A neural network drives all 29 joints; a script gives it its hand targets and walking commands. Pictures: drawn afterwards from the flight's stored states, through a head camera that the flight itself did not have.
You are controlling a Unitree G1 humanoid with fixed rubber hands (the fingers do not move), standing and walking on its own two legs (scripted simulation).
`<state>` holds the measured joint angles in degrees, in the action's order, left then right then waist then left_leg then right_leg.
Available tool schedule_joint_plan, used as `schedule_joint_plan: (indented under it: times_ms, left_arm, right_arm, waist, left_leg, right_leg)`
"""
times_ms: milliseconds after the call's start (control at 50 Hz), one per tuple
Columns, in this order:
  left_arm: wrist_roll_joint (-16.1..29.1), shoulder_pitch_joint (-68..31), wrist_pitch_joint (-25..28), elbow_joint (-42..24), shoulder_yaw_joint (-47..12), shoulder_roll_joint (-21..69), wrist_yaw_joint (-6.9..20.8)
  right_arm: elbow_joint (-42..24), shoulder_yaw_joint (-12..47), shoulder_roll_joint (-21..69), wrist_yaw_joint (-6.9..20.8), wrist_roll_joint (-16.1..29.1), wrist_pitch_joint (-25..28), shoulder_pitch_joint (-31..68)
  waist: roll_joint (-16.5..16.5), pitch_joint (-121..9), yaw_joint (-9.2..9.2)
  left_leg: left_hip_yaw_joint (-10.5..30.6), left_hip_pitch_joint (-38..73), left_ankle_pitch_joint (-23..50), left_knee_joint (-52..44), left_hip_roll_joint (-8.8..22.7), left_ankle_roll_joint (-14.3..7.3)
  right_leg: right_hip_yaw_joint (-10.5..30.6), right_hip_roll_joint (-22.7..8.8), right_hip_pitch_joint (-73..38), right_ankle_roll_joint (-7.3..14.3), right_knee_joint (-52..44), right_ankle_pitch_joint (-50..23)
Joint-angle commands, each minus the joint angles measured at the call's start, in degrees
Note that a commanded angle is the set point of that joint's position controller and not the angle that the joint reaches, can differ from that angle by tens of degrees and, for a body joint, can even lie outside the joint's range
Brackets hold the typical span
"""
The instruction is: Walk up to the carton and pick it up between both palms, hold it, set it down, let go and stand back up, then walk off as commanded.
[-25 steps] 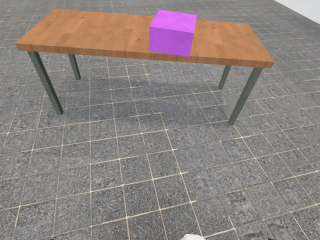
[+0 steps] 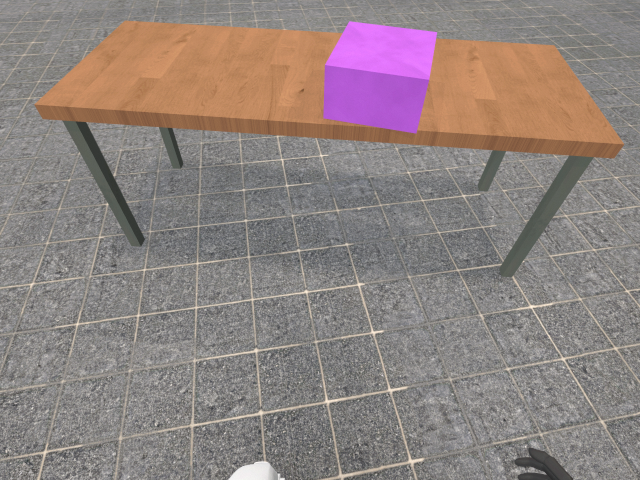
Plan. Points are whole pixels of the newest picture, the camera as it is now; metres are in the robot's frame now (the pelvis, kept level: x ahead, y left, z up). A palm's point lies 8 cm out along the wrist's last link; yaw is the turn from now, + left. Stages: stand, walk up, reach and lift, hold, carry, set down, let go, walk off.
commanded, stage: walk up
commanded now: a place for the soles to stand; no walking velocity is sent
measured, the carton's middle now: (381, 74) +1.08 -0.18 -0.03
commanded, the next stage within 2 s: none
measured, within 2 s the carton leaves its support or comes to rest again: neither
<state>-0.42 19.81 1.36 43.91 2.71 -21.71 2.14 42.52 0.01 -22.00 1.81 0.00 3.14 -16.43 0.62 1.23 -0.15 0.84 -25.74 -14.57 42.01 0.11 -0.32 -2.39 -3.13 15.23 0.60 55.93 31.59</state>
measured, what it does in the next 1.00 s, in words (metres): walks ahead: right foot, then left foot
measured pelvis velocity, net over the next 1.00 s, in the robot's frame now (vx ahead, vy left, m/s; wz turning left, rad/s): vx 0.29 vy -0.08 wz -0.01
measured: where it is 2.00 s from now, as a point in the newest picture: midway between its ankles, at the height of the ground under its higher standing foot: (350, 379)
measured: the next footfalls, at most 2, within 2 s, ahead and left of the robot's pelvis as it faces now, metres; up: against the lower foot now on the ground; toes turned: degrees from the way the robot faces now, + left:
right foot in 0.26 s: +0.17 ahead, -0.18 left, +0.00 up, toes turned -6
left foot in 0.62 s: +0.33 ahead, +0.08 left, +0.00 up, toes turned +0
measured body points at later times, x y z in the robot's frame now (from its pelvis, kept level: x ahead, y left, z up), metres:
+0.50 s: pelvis +0.15 -0.06 +0.01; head +0.15 -0.09 +0.46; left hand +0.20 +0.26 -0.08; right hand +0.25 -0.35 -0.11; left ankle +0.19 +0.08 -0.67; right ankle +0.13 -0.17 -0.71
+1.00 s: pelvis +0.29 -0.08 +0.01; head +0.29 -0.07 +0.46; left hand +0.37 +0.21 -0.11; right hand +0.37 -0.40 -0.08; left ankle +0.29 +0.08 -0.71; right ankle +0.34 -0.21 -0.71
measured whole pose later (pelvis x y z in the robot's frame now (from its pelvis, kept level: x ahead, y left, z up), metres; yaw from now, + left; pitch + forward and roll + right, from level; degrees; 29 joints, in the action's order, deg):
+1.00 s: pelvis +0.29 -0.08 +0.01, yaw -1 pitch -2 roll +2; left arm -0.4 19.8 1.0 43.8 2.6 -21.6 2.4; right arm 42.5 0.1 -22.1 0.5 0.0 2.0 -19.8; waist 4.4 1.5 0.1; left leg 0.2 -15.3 -21.4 38.8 2.3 0.1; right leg -1.0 -4.7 21.7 0.7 42.1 21.1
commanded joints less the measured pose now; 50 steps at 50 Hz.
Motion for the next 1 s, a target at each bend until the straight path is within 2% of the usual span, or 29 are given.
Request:
schedule_joint_plan:
  times_ms: [0, 80, 140, 180, 220, 240, 260, 280, 300, 340, 360, 400, 460, 480, 540, 600, 620, 640, 660, 680, 740, 800, 820, 860, 880, 900, 940, 960, 980]
  left_arm:
    - [-1.3, -5.1, 1.5, -9.1, 3.3, -13.5, -0.9]
    - [-0.6, -4.0, 1.5, -7.7, 3.7, -12.4, 0.6]
    - [-1.0, -4.8, 1.7, -6.6, 4.1, -13.8, 0.8]
    - [-0.9, -0.2, 1.8, -6.2, 4.2, -12.5, 1.0]
    - [-1.1, 8.9, 2.3, -1.9, 5.1, -13.6, 0.5]
    - [-1.9, 15.2, 3.0, -0.3, 6.9, -17.7, -0.5]
    - [-2.5, 14.8, 3.1, -1.3, 7.0, -22.0, -1.3]
    - [-2.6, 12.6, 2.9, -2.8, 7.1, -21.8, -1.7]
    - [-2.1, 8.8, 2.8, -3.8, 6.5, -20.6, -1.9]
    - [-2.1, 6.4, 3.2, -4.3, 5.8, -17.8, -2.4]
    - [-1.7, 5.4, 3.5, -3.7, 5.1, -16.3, -2.4]
    - [-1.7, 7.5, 3.5, -3.8, 5.1, -14.9, -2.2]
    - [-1.6, 7.8, 3.5, -4.3, 5.0, -15.0, -2.4]
    - [-1.1, 5.9, 2.9, -4.6, 4.7, -15.1, -2.2]
    - [-1.2, 4.4, 2.3, -6.0, 4.5, -15.5, -2.0]
    - [-0.5, 0.8, 1.6, -7.0, 3.1, -12.1, -1.6]
    - [0.0, 1.7, 1.6, -7.4, 2.1, -10.3, -1.2]
    - [0.1, 3.6, 1.9, -8.1, 1.6, -8.3, -1.2]
    - [-0.6, -2.4, 1.1, -9.7, 2.7, -11.7, -1.8]
    - [-1.0, -7.0, 0.7, -11.4, 3.2, -12.8, -1.7]
    - [-1.3, -1.8, 0.5, -8.3, 3.8, -14.1, -0.9]
    - [-1.6, -0.7, 0.6, -8.0, 4.7, -13.3, -0.1]
    - [-1.3, -1.0, 0.6, -7.4, 4.2, -12.2, 0.3]
    - [-1.2, -2.8, 1.0, -7.4, 4.3, -12.4, 0.5]
    - [-0.7, -0.8, 1.3, -6.8, 4.1, -12.8, 0.4]
    - [-0.5, -2.1, 1.4, -6.5, 4.0, -12.9, 0.6]
    - [-0.9, 4.9, 2.1, -3.8, 3.9, -12.0, -0.1]
    - [-1.3, 10.6, 2.3, -2.9, 5.1, -13.6, -0.6]
    - [-2.3, 14.9, 2.7, -0.9, 6.4, -16.9, -1.5]
  right_arm:
    - [-2.7, -6.8, -19.3, -3.3, -0.9, 1.0, -7.4]
    - [-4.7, -7.0, -17.2, -2.6, -1.7, 1.5, -3.2]
    - [-5.8, -7.4, -18.4, -2.2, -1.5, 1.4, -2.7]
    - [-6.1, -7.0, -18.3, -2.1, -1.5, 1.0, 0.5]
    - [-5.6, -6.6, -16.2, -1.5, -1.9, 0.1, 3.4]
    - [-6.5, -5.0, -11.5, -1.6, -1.5, -0.4, 2.5]
    - [-8.5, -3.2, -6.2, -1.1, -1.0, -0.3, 4.8]
    - [-9.4, -4.6, -11.4, -1.7, -0.2, -0.5, 5.3]
    - [-7.9, -5.1, -14.8, -2.1, -0.4, -0.7, 5.0]
    - [-6.6, -5.1, -13.8, -1.9, -0.4, -0.4, 2.0]
    - [-5.6, -5.0, -13.4, -1.7, -0.7, 0.2, 0.8]
    - [-5.7, -4.9, -12.3, -1.4, -1.3, 0.6, 2.9]
    - [-5.4, -4.3, -11.3, -0.8, -1.3, -0.2, 5.9]
    - [-5.5, -4.1, -11.1, -0.5, -1.2, 0.0, 5.8]
    - [-5.7, -4.6, -10.7, 0.0, -1.1, 0.2, 8.4]
    - [-2.0, -5.6, -11.8, -1.1, -1.3, 1.2, -0.2]
    - [-0.1, -7.1, -15.8, -1.6, -1.6, 1.9, -5.0]
    - [-0.2, -8.6, -20.6, -2.4, -2.2, 1.9, -10.6]
    - [-0.7, -8.5, -21.2, -2.8, -1.4, 1.2, -12.2]
    - [-1.1, -8.1, -21.0, -3.1, -1.2, 0.9, -12.1]
    - [-3.3, -7.2, -18.0, -3.2, -1.3, 0.7, -2.4]
    - [-4.8, -7.2, -17.2, -2.6, -1.9, 1.5, -1.6]
    - [-4.5, -7.3, -16.9, -2.4, -2.2, 1.9, -1.7]
    - [-4.2, -7.4, -17.3, -2.4, -1.2, 1.5, -2.6]
    - [-5.4, -7.2, -17.7, -2.4, -1.7, 1.0, -1.7]
    - [-4.9, -7.2, -17.2, -2.3, -1.7, 0.6, -0.6]
    - [-5.6, -6.7, -16.8, -1.8, -1.6, 0.0, 2.5]
    - [-5.3, -5.8, -14.1, -1.6, -1.1, -0.7, 2.6]
    - [-6.8, -4.2, -8.5, -1.6, -1.1, -1.0, 3.3]
  waist:
    - [-6.6, 1.9, -3.58]
    - [-14.2, 2.7, -2.91]
    - [-15.1, 4.0, -3.33]
    - [-15.7, 5.5, 0.23]
    - [-9.3, -0.9, 5.42]
    - [3.7, -3.8, 7.77]
    - [13.6, 1.2, 8.35]
    - [7.2, 2.1, 6.79]
    - [2.9, 6.5, 5.2]
    - [4.3, 6.0, 3.17]
    - [6.8, 3.1, 2.07]
    - [6.7, -1.4, 3.24]
    - [11.5, 3.0, 4.59]
    - [14.6, 1.8, 4.01]
    - [11.8, 2.0, 4.72]
    - [7.2, -4.5, -0.17]
    - [-0.6, -8.8, -2.87]
    - [-11.6, -15.2, -4.86]
    - [-11.1, -9.9, -7.5]
    - [-5.8, -3.0, -7.62]
    - [-8.9, 7.0, -1.42]
    - [-10.0, 3.9, -1.27]
    - [-14.3, 5.0, -0.88]
    - [-13.4, 5.7, -1.76]
    - [-17.4, 3.3, -1.79]
    - [-16.9, 4.8, -2.73]
    - [-14.8, 0.9, 1.94]
    - [-9.0, -2.0, 4.72]
    - [7.4, -3.2, 7.69]
  left_leg:
    - [31.1, 26.7, -10.9, -23.5, 21.5, -17.5]
    - [17.6, 18.8, -8.9, -25.6, 16.0, -15.9]
    - [15.5, 14.2, -11.1, -25.9, 15.1, -14.0]
    - [13.2, 8.5, -17.8, -24.7, 15.8, -11.7]
    - [3.0, 1.9, -17.4, -8.3, 9.1, -7.2]
    - [-0.4, -6.1, -16.3, 10.2, 5.1, -4.5]
    - [-1.3, -21.6, -20.4, 21.8, -2.3, -1.2]
    - [7.2, -23.4, -18.7, 25.7, -0.9, -1.6]
    - [6.5, -24.0, -14.1, 26.4, 2.2, -1.2]
    - [6.1, -21.1, -11.2, 22.1, 4.7, -1.9]
    - [4.4, -19.2, -11.5, 18.7, 4.1, -1.1]
    - [2.4, -17.6, -11.9, 15.3, 3.8, -1.2]
    - [1.6, -19.7, -7.3, 11.1, 5.0, -0.8]
    - [-0.1, -17.6, -7.0, 7.4, 4.5, -0.7]
    - [-2.7, -7.0, -3.9, -0.3, 2.3, -1.0]
    - [-3.1, 14.7, 5.1, -10.7, -0.7, -3.2]
    - [2.9, 26.5, 4.3, -12.0, 3.2, -3.8]
    - [28.8, 35.0, -3.1, -16.8, 16.9, -11.4]
    - [44.8, 33.1, -12.9, -23.2, 23.9, -18.3]
    - [46.0, 28.9, -19.5, -26.0, 24.8, -19.9]
    - [29.4, 17.1, -22.3, -26.6, 18.9, -14.7]
    - [24.1, 15.4, -20.0, -27.8, 16.9, -14.4]
    - [22.3, 15.5, -13.9, -26.7, 18.1, -14.8]
    - [18.3, 14.9, -8.7, -25.8, 17.6, -13.6]
    - [14.7, 15.5, -10.5, -24.1, 15.9, -12.9]
    - [12.2, 13.3, -13.8, -24.2, 14.5, -11.9]
    - [4.6, 6.9, -8.5, -12.8, 10.3, -8.5]
    - [1.9, 1.7, -11.5, -4.5, 8.5, -6.1]
    - [-2.8, -7.9, -13.9, 14.4, 3.2, -2.5]
  right_leg:
    - [4.9, -2.6, 32.1, 1.1, 14.3, 2.6]
    - [1.9, -3.0, 22.9, -0.3, -0.4, -0.2]
    - [0.0, -3.0, 16.4, -0.6, -8.6, -9.3]
    - [0.1, -2.8, 9.5, 0.0, -16.2, -14.9]
    - [-3.1, 1.1, -10.5, 0.5, -23.3, -13.9]
    - [11.5, -4.0, -17.8, 2.0, -31.6, -3.1]
    - [36.7, -17.5, -19.1, 4.9, -43.8, 11.7]
    - [46.7, -22.5, -15.6, 10.8, -47.0, 11.4]
    - [42.8, -22.3, -13.2, 10.9, -45.6, 7.1]
    - [31.0, -18.0, -14.3, 8.6, -41.8, -3.4]
    - [26.1, -16.0, -16.2, 10.7, -38.2, -17.8]
    - [21.7, -15.4, -20.0, 12.1, -36.1, -28.0]
    - [18.7, -15.3, -16.5, 10.3, -37.1, -27.0]
    - [14.6, -13.5, -17.1, 11.7, -35.9, -25.4]
    - [12.4, -12.8, -9.5, 11.3, -32.9, -22.6]
    - [6.3, -9.9, 0.1, 7.8, -18.7, -22.5]
    - [0.7, -5.3, 7.3, 5.0, -8.1, -17.8]
    - [-4.4, 2.9, 18.5, 1.0, 8.8, -7.9]
    - [0.8, 4.1, 25.9, 0.5, 12.8, 8.9]
    - [4.8, 1.6, 30.9, 0.8, 16.5, 9.2]
    - [6.6, -2.9, 27.3, 0.7, 9.7, -0.7]
    - [5.0, -2.3, 20.3, -0.3, 3.3, -2.3]
    - [4.5, -2.8, 20.9, -0.2, 0.8, -3.8]
    - [3.8, -3.5, 17.9, -0.1, -5.1, -7.7]
    - [2.6, -3.0, 13.6, -0.3, -10.6, -8.7]
    - [1.1, -2.7, 12.7, -0.6, -14.6, -9.7]
    - [-3.0, 0.4, -3.3, 0.1, -24.4, -18.5]
    - [-1.2, 2.3, -11.8, 0.9, -24.8, -16.2]
    - [16.2, -8.1, -17.7, 2.6, -33.0, -3.8]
